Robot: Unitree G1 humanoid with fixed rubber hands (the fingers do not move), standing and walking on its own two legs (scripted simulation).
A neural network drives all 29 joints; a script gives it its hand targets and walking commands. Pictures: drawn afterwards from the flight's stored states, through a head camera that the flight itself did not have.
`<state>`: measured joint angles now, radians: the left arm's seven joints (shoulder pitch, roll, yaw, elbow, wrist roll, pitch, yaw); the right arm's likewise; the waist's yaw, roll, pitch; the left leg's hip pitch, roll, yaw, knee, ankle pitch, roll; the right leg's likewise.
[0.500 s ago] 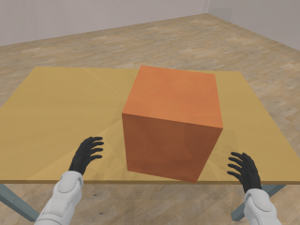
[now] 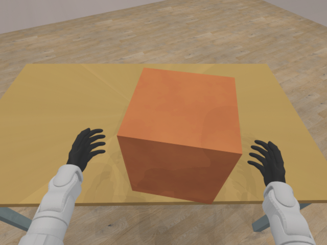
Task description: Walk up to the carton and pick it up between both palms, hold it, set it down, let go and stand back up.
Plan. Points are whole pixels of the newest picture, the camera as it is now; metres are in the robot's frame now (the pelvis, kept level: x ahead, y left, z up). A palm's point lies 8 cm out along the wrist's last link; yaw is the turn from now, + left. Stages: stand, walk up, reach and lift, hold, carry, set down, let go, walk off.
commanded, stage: reach and lift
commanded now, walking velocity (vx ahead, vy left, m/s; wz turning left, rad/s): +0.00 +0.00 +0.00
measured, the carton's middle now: (178, 139) +0.41 -0.02 +0.00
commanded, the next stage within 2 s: none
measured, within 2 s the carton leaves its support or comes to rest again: neither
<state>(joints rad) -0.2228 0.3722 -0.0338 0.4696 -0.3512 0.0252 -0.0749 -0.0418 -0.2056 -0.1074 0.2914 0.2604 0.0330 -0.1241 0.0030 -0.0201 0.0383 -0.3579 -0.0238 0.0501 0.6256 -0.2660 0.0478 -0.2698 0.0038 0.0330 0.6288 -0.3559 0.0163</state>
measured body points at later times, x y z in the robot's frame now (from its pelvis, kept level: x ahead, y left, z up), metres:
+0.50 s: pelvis -0.02 +0.00 +0.00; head -0.01 +0.01 +0.45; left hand +0.38 +0.20 +0.12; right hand +0.34 -0.21 +0.09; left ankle +0.04 +0.09 -0.72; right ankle -0.01 -0.13 -0.72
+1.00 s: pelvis -0.01 +0.00 +0.00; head +0.00 +0.01 +0.45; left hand +0.44 +0.18 +0.16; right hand +0.39 -0.21 +0.12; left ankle +0.04 +0.09 -0.72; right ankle -0.01 -0.13 -0.72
